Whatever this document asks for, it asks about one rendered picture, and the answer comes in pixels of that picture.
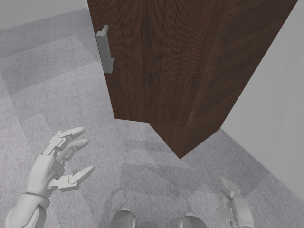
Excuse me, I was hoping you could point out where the left robot hand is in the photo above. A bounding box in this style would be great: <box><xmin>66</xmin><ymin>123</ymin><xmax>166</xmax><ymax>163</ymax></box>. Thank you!
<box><xmin>26</xmin><ymin>127</ymin><xmax>95</xmax><ymax>198</ymax></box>

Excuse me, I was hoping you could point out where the left robot thigh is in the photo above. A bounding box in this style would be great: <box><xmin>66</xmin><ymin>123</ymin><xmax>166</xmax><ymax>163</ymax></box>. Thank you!
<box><xmin>106</xmin><ymin>210</ymin><xmax>136</xmax><ymax>228</ymax></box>

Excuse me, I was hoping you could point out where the robot left forearm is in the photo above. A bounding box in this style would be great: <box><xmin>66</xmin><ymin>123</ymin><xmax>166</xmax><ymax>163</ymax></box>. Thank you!
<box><xmin>4</xmin><ymin>192</ymin><xmax>50</xmax><ymax>228</ymax></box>

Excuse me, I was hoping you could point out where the robot thigh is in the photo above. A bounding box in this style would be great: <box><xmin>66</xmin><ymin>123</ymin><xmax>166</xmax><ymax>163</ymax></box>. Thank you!
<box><xmin>178</xmin><ymin>216</ymin><xmax>208</xmax><ymax>228</ymax></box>
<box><xmin>106</xmin><ymin>210</ymin><xmax>136</xmax><ymax>228</ymax></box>

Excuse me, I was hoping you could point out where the cupboard door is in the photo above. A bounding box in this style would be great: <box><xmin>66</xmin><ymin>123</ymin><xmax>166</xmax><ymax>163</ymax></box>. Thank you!
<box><xmin>87</xmin><ymin>0</ymin><xmax>227</xmax><ymax>127</ymax></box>

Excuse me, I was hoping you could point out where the right robot hand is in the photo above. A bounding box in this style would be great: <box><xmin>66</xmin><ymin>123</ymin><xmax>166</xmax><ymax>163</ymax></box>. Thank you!
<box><xmin>216</xmin><ymin>176</ymin><xmax>255</xmax><ymax>228</ymax></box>

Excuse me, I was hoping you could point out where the right robot thigh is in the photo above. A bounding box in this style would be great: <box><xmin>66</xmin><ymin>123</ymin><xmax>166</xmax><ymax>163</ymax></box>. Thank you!
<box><xmin>178</xmin><ymin>216</ymin><xmax>208</xmax><ymax>228</ymax></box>

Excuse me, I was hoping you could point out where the handle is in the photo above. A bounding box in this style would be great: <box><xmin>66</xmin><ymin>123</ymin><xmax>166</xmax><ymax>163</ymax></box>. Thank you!
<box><xmin>96</xmin><ymin>25</ymin><xmax>114</xmax><ymax>74</ymax></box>

